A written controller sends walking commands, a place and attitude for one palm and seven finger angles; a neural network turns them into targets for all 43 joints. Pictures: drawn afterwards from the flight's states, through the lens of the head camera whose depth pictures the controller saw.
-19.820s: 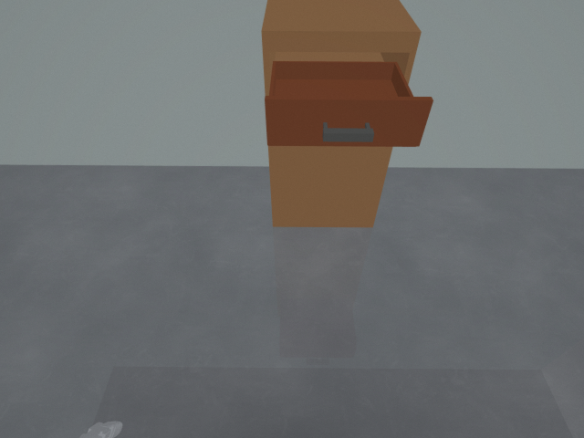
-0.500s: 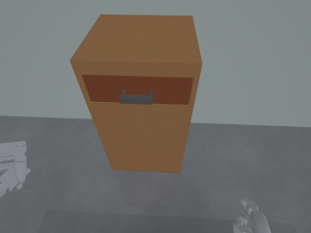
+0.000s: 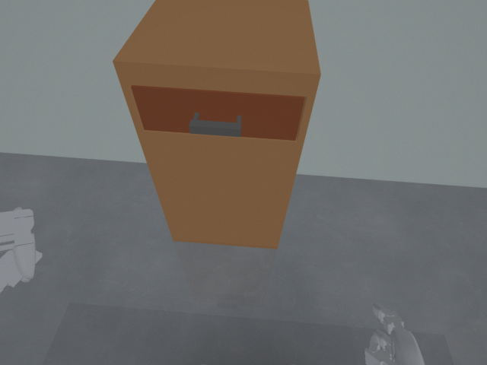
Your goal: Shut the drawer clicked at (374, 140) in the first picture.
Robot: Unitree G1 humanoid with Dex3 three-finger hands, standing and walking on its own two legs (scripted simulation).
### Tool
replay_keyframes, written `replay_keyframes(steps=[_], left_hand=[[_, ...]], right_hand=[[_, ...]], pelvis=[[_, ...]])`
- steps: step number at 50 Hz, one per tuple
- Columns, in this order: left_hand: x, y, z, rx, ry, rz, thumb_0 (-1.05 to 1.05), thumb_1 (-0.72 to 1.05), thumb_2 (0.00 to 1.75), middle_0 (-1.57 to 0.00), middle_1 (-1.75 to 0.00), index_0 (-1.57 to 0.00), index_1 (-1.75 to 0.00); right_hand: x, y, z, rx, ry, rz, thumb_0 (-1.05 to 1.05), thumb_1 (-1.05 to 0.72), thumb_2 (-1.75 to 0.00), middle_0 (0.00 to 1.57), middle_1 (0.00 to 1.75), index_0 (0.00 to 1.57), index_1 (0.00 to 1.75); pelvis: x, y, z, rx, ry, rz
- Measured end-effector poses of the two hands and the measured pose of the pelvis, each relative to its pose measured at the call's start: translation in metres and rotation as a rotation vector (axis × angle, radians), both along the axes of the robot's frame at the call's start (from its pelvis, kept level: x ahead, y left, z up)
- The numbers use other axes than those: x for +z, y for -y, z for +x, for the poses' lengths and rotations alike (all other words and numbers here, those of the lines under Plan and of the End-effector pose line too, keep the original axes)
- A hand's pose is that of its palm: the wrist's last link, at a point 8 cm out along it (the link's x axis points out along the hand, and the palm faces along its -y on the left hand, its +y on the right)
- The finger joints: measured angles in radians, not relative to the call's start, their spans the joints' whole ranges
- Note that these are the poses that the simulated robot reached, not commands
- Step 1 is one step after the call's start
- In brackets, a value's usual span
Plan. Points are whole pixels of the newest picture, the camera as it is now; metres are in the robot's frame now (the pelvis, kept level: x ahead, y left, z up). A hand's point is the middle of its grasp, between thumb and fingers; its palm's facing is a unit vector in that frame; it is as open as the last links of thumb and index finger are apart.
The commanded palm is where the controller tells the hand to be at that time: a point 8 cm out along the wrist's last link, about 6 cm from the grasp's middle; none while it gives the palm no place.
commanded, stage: step back with the hand held close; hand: left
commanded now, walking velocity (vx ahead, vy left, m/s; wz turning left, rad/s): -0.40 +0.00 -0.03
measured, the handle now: (216, 122) +0.67 +0.11 -0.02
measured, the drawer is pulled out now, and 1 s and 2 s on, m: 0.00 0.00 0.00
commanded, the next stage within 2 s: stop stepping back and stand still in 0.82 s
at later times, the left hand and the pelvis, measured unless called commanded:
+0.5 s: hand (53, 316) +0.14 +0.20 +0.18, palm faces +0.21 -0.86 -0.47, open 3.2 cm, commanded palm +0.06 +0.26 +0.19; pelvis -0.08 -0.01 +0.01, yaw -3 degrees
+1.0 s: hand out of the picture +0.00 +0.30 +0.20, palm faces +0.30 -0.84 -0.46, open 3.2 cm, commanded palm -0.06 +0.34 +0.19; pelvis -0.19 +0.06 +0.02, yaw +1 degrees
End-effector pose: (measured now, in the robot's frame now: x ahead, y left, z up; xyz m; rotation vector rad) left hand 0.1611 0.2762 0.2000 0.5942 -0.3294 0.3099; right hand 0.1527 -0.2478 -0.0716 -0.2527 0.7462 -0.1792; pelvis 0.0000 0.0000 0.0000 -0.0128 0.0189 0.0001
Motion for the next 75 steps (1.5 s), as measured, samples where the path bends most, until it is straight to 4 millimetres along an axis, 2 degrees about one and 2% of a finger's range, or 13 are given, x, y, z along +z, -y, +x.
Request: replay_keyframes(steps=[8,15,22,27,36,42,45,51,55,62,66,70,75], left_hand=[[-0.015,-0.005,-0.017,-0.047,-0.073,0.009,0.01,0.88,0.90,-1.41,-1.60,-1.41,-1.60],[0.009,-0.010,-0.044,0.028,0.024,0.039,0.01,0.88,0.90,-1.41,-1.60,-1.41,-1.60],[-0.011,0.024,-0.041,-0.074,-0.050,-0.068,0.01,0.89,0.90,-1.41,-1.60,-1.41,-1.60],[0.002,0.037,-0.061,-0.204,-0.045,-0.004,0.01,0.88,0.90,-1.41,-1.60,-1.41,-1.60],[0.008,-0.016,-0.121,-0.108,0.030,-0.019,0.01,0.88,0.90,-1.41,-1.60,-1.41,-1.60],[-0.021,-0.053,-0.135,-0.042,-0.001,-0.118,0.01,0.88,0.90,-1.41,-1.60,-1.41,-1.60],[-0.015,-0.059,-0.147,-0.058,-0.029,-0.097,0.01,0.88,0.90,-1.41,-1.60,-1.41,-1.60],[0.019,-0.063,-0.210,-0.104,0.029,-0.022,0.01,0.88,0.90,-1.41,-1.60,-1.40,-1.60],[0.015,-0.068,-0.248,-0.107,0.081,0.030,0.01,0.88,0.90,-1.41,-1.60,-1.41,-1.60],[-0.015,-0.123,-0.229,0.005,0.185,-0.241,0.00,0.88,0.90,-1.42,-1.60,-1.41,-1.60],[-0.017,-0.113,-0.220,-0.066,0.063,-0.285,0.01,0.89,0.90,-1.41,-1.60,-1.41,-1.60],[0.005,-0.091,-0.261,-0.221,-0.019,-0.164,0.01,0.89,0.90,-1.41,-1.60,-1.40,-1.60],[0.020,-0.097,-0.321,-0.280,0.021,0.051,0.01,0.88,0.90,-1.41,-1.60,-1.40,-1.60]], right_hand=[[0.010,-0.004,-0.016,-0.027,0.027,-0.012,0.01,-0.90,-0.90,0.20,0.30,0.20,0.30],[0.010,-0.012,-0.024,0.021,0.034,0.004,0.01,-0.90,-0.90,0.20,0.30,0.20,0.30],[0.003,-0.006,-0.044,0.036,-0.007,0.033,0.01,-0.90,-0.90,0.21,0.30,0.20,0.30],[0.017,0.006,-0.074,-0.036,0.034,0.024,0.01,-0.90,-0.90,0.21,0.30,0.20,0.30],[0.026,0.013,-0.131,-0.101,0.046,-0.061,0.01,-0.91,-0.90,0.20,0.30,0.20,0.30],[0.024,-0.025,-0.159,-0.047,-0.017,-0.099,0.01,-0.91,-0.90,0.20,0.30,0.20,0.30],[0.028,-0.054,-0.168,0.016,-0.028,-0.072,0.01,-0.91,-0.90,0.20,0.30,0.20,0.30],[0.032,-0.103,-0.170,0.124,0.050,-0.010,0.01,-0.90,-0.90,0.21,0.30,0.20,0.30],[0.014,-0.122,-0.174,0.159,0.140,0.010,0.01,-0.90,-0.90,0.21,0.30,0.20,0.31],[0.004,-0.138,-0.238,0.028,0.115,0.016,0.01,-0.90,-0.90,0.21,0.30,0.20,0.30],[0.020,-0.144,-0.291,-0.017,0.092,0.029,0.01,-0.90,-0.90,0.21,0.30,0.20,0.30],[0.033,-0.139,-0.340,-0.064,0.059,0.022,0.01,-0.90,-0.90,0.21,0.30,0.20,0.30],[0.009,-0.121,-0.380,-0.116,-0.027,-0.037,0.01,-0.90,-0.90,0.21,0.30,0.20,0.31]], pelvis=[[0.000,-0.007,-0.023,-0.004,-0.006,-0.003],[0.004,0.002,-0.028,0.002,-0.065,-0.034],[0.010,0.013,-0.067,-0.041,-0.067,-0.029],[0.009,0.015,-0.085,-0.047,-0.037,-0.030],[0.007,-0.015,-0.109,-0.027,0.018,-0.065],[0.009,-0.042,-0.142,-0.006,0.023,-0.087],[0.017,-0.048,-0.163,0.028,-0.005,-0.112],[0.013,-0.060,-0.193,0.020,-0.069,-0.096],[-0.014,-0.075,-0.225,-0.080,-0.042,-0.033],[-0.016,-0.106,-0.242,-0.090,0.070,-0.026],[0.003,-0.115,-0.272,-0.097,0.100,-0.031],[0.017,-0.121,-0.294,-0.102,0.080,-0.043],[-0.004,-0.131,-0.325,-0.149,0.054,0.009]])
